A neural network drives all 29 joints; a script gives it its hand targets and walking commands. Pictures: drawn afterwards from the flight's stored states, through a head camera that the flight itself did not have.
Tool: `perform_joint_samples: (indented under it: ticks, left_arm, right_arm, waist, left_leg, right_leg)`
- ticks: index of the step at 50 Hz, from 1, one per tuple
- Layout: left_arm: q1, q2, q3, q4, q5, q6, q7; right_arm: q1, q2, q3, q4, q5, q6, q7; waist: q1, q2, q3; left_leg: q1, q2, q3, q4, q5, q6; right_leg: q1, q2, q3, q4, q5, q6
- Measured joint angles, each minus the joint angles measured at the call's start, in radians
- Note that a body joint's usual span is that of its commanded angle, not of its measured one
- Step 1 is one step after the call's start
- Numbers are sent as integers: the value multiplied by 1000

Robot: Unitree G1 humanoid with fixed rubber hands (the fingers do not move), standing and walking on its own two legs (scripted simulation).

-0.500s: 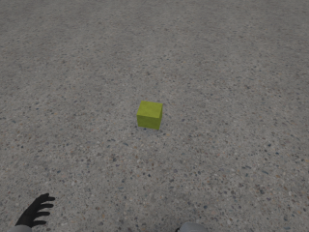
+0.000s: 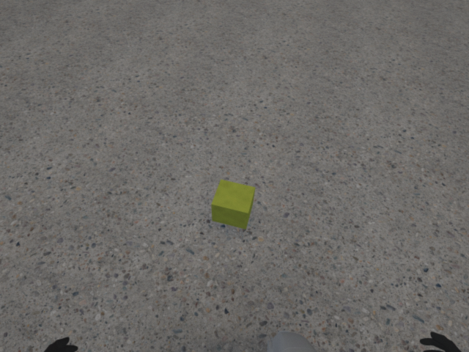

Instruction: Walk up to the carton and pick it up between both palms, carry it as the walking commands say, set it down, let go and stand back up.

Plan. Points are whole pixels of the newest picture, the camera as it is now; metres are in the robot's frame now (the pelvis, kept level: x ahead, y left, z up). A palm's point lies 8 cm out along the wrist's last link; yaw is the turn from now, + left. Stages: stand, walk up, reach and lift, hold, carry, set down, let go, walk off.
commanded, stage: walk up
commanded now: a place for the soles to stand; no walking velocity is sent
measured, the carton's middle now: (233, 204) +0.83 +0.00 -0.69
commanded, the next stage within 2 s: none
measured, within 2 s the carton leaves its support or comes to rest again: neither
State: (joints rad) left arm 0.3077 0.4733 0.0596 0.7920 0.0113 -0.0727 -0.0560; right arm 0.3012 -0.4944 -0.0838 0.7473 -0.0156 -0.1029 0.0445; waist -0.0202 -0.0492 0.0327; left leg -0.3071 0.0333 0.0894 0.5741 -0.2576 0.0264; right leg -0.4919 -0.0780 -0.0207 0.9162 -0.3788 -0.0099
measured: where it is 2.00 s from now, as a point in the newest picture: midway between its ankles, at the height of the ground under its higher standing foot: (214, 302)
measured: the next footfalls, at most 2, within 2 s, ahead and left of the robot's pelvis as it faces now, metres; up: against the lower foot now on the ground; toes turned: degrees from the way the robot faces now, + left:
right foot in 0.12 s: +0.18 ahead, -0.15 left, +0.00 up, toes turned -4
left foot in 0.44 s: +0.30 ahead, +0.11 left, +0.00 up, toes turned +3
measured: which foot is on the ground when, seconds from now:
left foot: down 0.00-0.14, up 0.16-0.42, down 0.44-1.00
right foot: up 0.00-0.10, down 0.12-0.44, up 0.46-0.70, down 0.72-1.00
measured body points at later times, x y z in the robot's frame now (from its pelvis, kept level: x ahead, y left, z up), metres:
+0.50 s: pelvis +0.17 +0.00 -0.01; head +0.18 +0.00 +0.44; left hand +0.22 +0.35 -0.10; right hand +0.30 -0.34 -0.08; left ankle +0.24 +0.11 -0.73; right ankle +0.14 -0.14 -0.70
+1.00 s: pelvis +0.26 -0.03 -0.01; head +0.28 -0.03 +0.44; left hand +0.39 +0.30 -0.10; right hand +0.37 -0.35 -0.12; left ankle +0.26 +0.11 -0.73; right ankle +0.32 -0.15 -0.73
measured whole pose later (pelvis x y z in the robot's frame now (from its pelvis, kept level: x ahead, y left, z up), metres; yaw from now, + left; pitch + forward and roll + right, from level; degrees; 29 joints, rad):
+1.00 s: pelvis +0.26 -0.03 -0.01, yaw +1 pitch -1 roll +1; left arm 0.11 0.43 0.01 0.91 -0.01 -0.05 0.00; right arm 0.17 -0.43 -0.01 0.93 0.00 -0.04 0.00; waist -0.01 0.01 0.06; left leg -0.28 0.03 0.02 0.67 -0.36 -0.03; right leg -0.38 -0.05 -0.03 0.68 -0.27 0.01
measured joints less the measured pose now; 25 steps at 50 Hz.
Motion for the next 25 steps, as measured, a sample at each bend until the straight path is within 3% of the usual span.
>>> perform_joint_samples:
  ticks: [6, 8, 10, 12, 20, 22, 25]
  left_arm:
    - [-44, -1, 22, -9, 4, -12, -15]
    - [-48, 11, 35, -20, 10, -25, -4]
    - [-45, 12, 34, -28, 3, -33, 7]
    - [-35, 9, 30, -32, -4, -33, 17]
    - [41, 36, 23, -40, -1, -18, 11]
    - [61, 41, 19, -46, 1, -9, 10]
    - [57, 25, 11, -28, -2, 6, 22]
  right_arm:
    - [58, -25, -4, 3, -1, 18, 10]
    - [65, -22, -3, 10, -1, 25, 5]
    - [50, -11, 7, 29, 6, 34, -4]
    - [34, -1, 16, 39, 8, 32, -7]
    - [-30, 26, 20, 34, 1, 23, 22]
    - [-37, 17, 12, 25, -3, 12, 20]
    - [-40, 10, 2, 10, -2, 0, 6]
  waist:
    - [-34, 40, -7]
    - [-27, 59, -8]
    - [-15, 75, -2]
    - [1, 90, 2]
    - [66, 64, 17]
    - [71, 50, 14]
    - [53, 30, 15]
  left_leg:
    - [47, 34, -12, 54, -100, -11]
    - [4, 45, -42, 200, -179, 13]
    - [-75, 22, -95, 399, -201, 16]
    - [-135, 22, -102, 467, -165, 9]
    - [-153, 29, -33, 127, -37, -9]
    - [-107, 5, -22, 44, 8, 1]
    - [-106, -11, -18, 102, 28, 11]
  right_leg:
    - [63, 18, -37, -290, 99, -12]
    - [69, 41, -42, -277, 174, -14]
    - [82, 48, -51, -247, 143, -15]
    - [121, 50, -59, -271, 117, -16]
    - [220, 19, -59, -299, 50, -6]
    - [212, 3, -48, -227, -12, -13]
    - [113, 25, 19, 54, -83, -24]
